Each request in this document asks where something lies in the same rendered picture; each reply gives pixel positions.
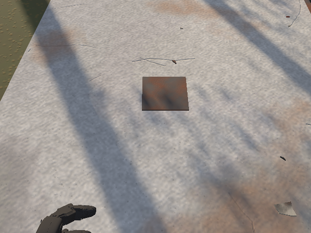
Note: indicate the robot left hand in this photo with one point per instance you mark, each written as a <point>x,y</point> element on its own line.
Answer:
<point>65,215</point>

